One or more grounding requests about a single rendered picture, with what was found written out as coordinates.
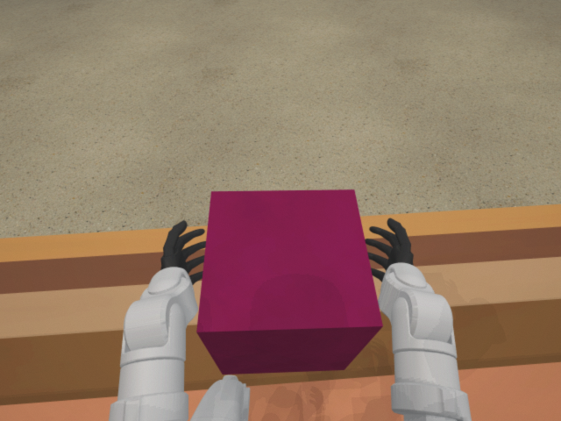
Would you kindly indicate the robot left hand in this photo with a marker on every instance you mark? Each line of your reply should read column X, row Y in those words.
column 175, row 256

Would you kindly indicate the right robot forearm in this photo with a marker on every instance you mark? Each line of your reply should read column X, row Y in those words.
column 426, row 378

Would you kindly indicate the carton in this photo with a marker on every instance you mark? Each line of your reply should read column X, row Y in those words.
column 287, row 284

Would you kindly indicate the robot right hand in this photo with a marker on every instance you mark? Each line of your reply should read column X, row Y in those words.
column 401, row 251

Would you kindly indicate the left robot forearm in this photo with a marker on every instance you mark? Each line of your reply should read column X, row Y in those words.
column 151, row 382

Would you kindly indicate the robot left thigh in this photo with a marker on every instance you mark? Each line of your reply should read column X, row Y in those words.
column 225, row 400

